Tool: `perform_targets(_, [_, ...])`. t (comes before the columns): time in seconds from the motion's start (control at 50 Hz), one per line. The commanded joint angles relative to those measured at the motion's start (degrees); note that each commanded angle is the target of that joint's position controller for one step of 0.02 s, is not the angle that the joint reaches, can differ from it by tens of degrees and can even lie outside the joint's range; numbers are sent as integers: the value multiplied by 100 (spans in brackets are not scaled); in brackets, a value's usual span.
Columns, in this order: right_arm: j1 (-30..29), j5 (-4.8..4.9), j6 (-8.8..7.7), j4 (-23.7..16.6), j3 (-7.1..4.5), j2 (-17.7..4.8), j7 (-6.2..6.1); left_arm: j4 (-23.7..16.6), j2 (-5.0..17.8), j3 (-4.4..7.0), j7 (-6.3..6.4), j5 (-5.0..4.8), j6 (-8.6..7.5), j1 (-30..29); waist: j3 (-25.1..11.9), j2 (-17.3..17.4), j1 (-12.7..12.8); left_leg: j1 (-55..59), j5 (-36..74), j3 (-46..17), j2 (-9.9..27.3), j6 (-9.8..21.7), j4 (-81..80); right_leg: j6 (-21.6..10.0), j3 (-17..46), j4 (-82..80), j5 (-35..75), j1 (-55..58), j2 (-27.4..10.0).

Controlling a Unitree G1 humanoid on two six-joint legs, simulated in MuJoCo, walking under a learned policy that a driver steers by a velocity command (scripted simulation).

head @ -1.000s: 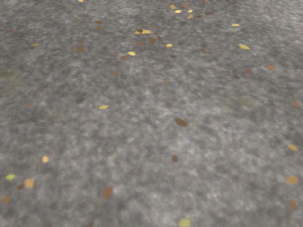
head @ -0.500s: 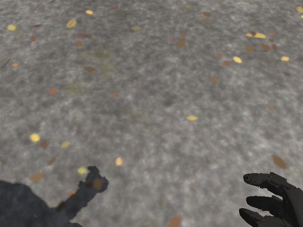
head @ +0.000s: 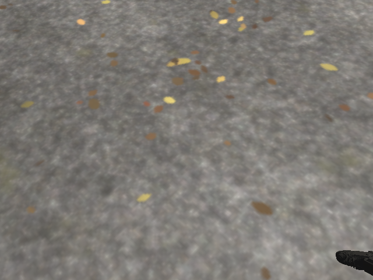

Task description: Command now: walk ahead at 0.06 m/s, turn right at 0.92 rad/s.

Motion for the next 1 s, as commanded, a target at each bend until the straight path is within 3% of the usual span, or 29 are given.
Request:
perform_targets(0.02, [-50, -123, -96, -442, -183, -679, -134, -555, 1011, 262, 103, -151, -193, -58, -1144, -294, -322, -1699, 622, -947, -60, 183, 237, -915, 3257, -2152, 100, 1977, -1523])
perform_targets(0.04, [-98, -143, -77, -420, -206, -712, -134, -670, 903, 223, 210, -111, -130, -264, -1166, -416, -411, -1336, 896, -963, -65, 168, -89, -747, 2936, -2140, 196, 1669, -1272])
perform_targets(0.08, [-15, -127, -62, -289, -172, -536, -95, -786, 902, 226, 344, -13, -55, -321, -1370, -457, -409, -1050, 1251, -887, -277, 34, -562, -631, 2620, -1987, 864, 1666, -1002])
perform_targets(0.12, [-12, -93, -47, -212, -121, -379, -88, -778, 957, 258, 409, -42, -6, -139, -1472, -430, -338, -989, 1329, -924, -437, -116, -1114, -634, 2637, -1877, 1085, 1792, -917])
perform_targets(0.16, [-24, -58, -23, -170, -112, -365, -98, -806, 958, 266, 447, -61, 55, -123, -1442, -571, -287, -931, 1411, -985, -528, -219, -1528, -611, 2782, -1849, 658, 1741, -846])
perform_targets(0.24, [161, -43, -18, -13, -132, -486, -81, -900, 812, 191, 421, 9, 138, -305, -1382, -1013, -162, -539, 1626, -918, -440, -269, -2087, -501, 2836, -1722, 36, 1499, -770])
perform_targets(0.32, [435, -89, -103, 55, -56, -509, -2, -863, 417, -54, 291, 141, 145, -406, -1454, -1102, -23, 143, 1524, -593, -89, -146, -2454, -546, 2730, -1336, 847, 1387, -1008])
perform_targets(0.36, [727, -153, -177, 152, 77, -182, 110, -721, -64, -281, 212, 155, 105, -572, -1386, -975, -254, 1069, 2287, -471, 8, 12, -3775, -266, 2437, -1249, 567, 1101, -841])
perform_targets(0.38, [594, -219, -187, 114, 111, -210, 147, -536, -95, -287, 182, 189, 63, -248, -1140, -743, -115, 1163, 2852, -714, 35, 152, -4352, 0, 2149, -1165, 78, 1105, -569])
perform_targets(0.4, [376, -267, -191, -56, 51, -691, 131, -459, 55, -240, 200, 283, 24, 92, -944, 50, 230, 942, 3640, -1568, 599, 409, -4570, 320, 1623, -505, -835, 1121, -56])
perform_targets(0.42, [85, -221, -173, -104, 29, -937, 90, -511, 253, -165, 213, 318, -9, 254, -601, 717, 570, 173, 3247, -2061, 893, 947, -4792, 601, 1136, -474, -1005, 1396, 256])
perform_targets(0.44, [29, -173, -147, -152, -9, -974, 68, -553, 399, -123, 273, 278, -25, -160, -384, 930, 373, -251, 2282, -2434, 878, 1058, -5031, 688, 970, -594, -724, 1547, 154])
perform_targets(0.46, [273, -90, -127, -135, -53, -1047, 59, -610, 534, -67, 326, 209, -37, -586, -346, 825, 86, -225, 1974, -2513, 772, 966, -5084, 658, 872, -521, -587, 1564, 151])
perform_targets(0.5, [651, 36, -99, -133, -172, -1350, 3, -679, 350, -58, 368, 154, -25, -838, -442, 903, -134, 202, 2111, -2806, 748, 1042, -4964, 636, 710, -365, -683, 1250, 272])
perform_targets(0.58, [1077, 80, 2, -200, -273, -1167, -113, -580, 23, -57, 317, 23, -166, -759, -975, 1020, -329, 1527, 3729, -3330, 748, 1350, -4530, 730, 784, -165, -1599, 538, 436])
perform_targets(0.6, [1098, 103, 45, -226, -307, -1150, -129, -527, 3, -46, 302, -17, -204, -701, -1135, 974, -335, 1806, 4148, -3422, 758, 1361, -4431, 758, 833, -282, -1601, 475, 431])
perform_targets(0.62, [1153, 175, 105, -231, -328, -1102, -165, -446, 24, -27, 276, -60, -240, -515, -1482, 826, -285, 1906, 3117, -3424, 649, 1331, -4450, 723, 849, -632, -1497, 723, 391])
perform_targets(0.64, [987, 258, 173, -311, -323, -1039, -197, -349, 9, -5, 237, -134, -275, -288, -1549, 713, -118, 1396, 1378, -3325, 408, 1199, -4489, 604, 848, -1331, -1181, 1419, 293])
perform_targets(0.66, [620, 288, 223, -494, -277, -929, -208, -156, 116, 59, 227, -198, -286, 185, -1442, 589, 167, 63, -154, -3063, 94, 919, -4405, 356, 1025, -2119, -791, 2723, -113])
perform_targets(0.68, [477, 258, 208, -697, -186, -610, -200, -39, 650, 193, 252, -74, -277, 589, -1284, -365, 283, -1810, -598, -2013, -529, 487, -3262, -176, 2365, -2361, -1922, 3980, -1218])
perform_targets(0.7, [412, 217, 84, -824, -132, -446, -148, -14, 880, 263, 188, 62, -354, 466, -783, -1255, 194, -2884, 207, -1423, -634, 407, -1922, -561, 3717, -2830, -2557, 3854, -2228])
perform_targets(0.72, [422, 144, -14, -827, -176, -728, -89, -136, 633, 179, 222, 132, -455, 114, -521, -971, -9, -3093, 716, -1352, -83, 378, -1235, -598, 3580, -2806, -2593, 3502, -2397])
perform_targets(0.74, [604, 126, -50, -701, -208, -822, -31, -183, 427, 120, 286, 46, -521, -64, -428, -796, -92, -3099, 1138, -1222, 27, 286, -945, -442, 3078, -2875, -2385, 3412, -2161])
perform_targets(0.76, [768, 100, -77, -600, -208, -785, -5, -156, 366, 89, 331, -18, -548, -40, -455, -713, -105, -3180, 1437, -1084, 121, 183, -609, -280, 2674, -2877, -2077, 3541, -1960])
perform_targets(0.84, [540, 145, -176, -762, -75, -515, 165, 93, 426, 35, 303, 58, -665, 573, -190, -594, 171, -3537, 2272, -694, 394, 67, 293, -125, 1323, -2990, -949, 3272, -1628])
perform_targets(0.92, [142, 115, -275, -995, 81, -268, 169, 410, 412, -31, 172, 68, -712, 1101, 284, -454, 258, -3335, 2750, -856, 221, 53, -648, -398, 990, -3272, -762, 2727, -1627])
perform_targets(1.0, [-598, 85, -486, -1276, 217, -173, 365, 701, 580, -64, 155, -145, -621, 1329, 589, -483, 275, -2460, 3018, -143, 343, 165, -2201, -530, 798, -3642, 92, 2470, -1756])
